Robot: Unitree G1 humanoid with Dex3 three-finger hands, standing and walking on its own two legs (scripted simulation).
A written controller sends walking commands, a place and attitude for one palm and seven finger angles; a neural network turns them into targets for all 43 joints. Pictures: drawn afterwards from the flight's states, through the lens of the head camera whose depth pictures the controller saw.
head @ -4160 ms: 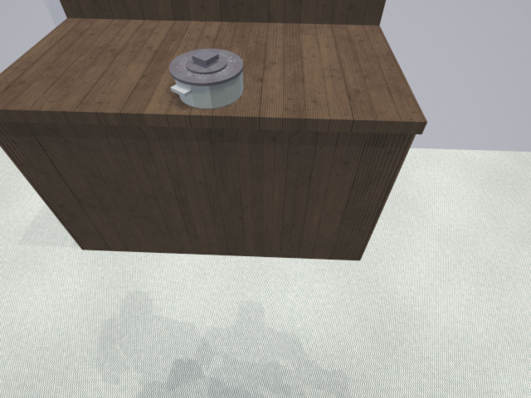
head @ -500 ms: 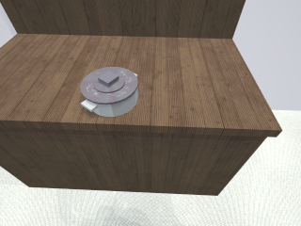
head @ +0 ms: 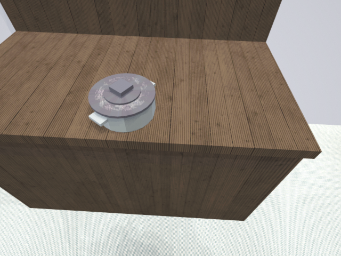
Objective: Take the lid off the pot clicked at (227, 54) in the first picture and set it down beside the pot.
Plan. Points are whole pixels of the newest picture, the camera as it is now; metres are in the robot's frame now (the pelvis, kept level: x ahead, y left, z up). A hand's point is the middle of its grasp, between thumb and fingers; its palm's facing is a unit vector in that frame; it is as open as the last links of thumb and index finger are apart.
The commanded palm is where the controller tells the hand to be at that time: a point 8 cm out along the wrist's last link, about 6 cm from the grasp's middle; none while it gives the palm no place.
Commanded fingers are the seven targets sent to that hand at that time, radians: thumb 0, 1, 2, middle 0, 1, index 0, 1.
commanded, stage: shuffle to correct the standing spot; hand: left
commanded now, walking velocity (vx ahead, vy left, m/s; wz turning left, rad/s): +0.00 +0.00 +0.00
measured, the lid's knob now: (121, 87) +0.54 +0.18 +0.09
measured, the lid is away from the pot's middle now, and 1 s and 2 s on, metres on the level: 0.00 0.00 0.00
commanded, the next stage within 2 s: come to a stop and stand still in 0.50 s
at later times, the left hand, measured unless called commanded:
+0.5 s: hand out of the picture +0.02 +0.19 -0.19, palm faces +0.04 -0.98 -0.17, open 7.4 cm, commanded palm none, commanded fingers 0.00 0.90 0.90 -0.20 -0.30 -0.20 -0.30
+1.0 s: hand (97, 255) +0.15 +0.21 -0.17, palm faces +0.06 -0.97 -0.23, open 7.2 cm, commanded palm none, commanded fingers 0.00 0.90 0.90 -0.20 -0.30 -0.20 -0.30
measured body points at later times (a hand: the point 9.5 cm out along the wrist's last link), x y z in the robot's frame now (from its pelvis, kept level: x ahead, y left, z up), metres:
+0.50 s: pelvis +0.04 +0.02 -0.01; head +0.06 +0.04 +0.44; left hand +0.02 +0.25 -0.17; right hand +0.02 -0.20 -0.16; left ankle -0.04 +0.10 -0.74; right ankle -0.02 -0.10 -0.71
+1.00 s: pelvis +0.08 +0.02 +0.00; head +0.12 +0.02 +0.44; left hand +0.15 +0.26 -0.15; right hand +0.14 -0.21 -0.16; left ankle +0.08 +0.17 -0.70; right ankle +0.12 -0.08 -0.74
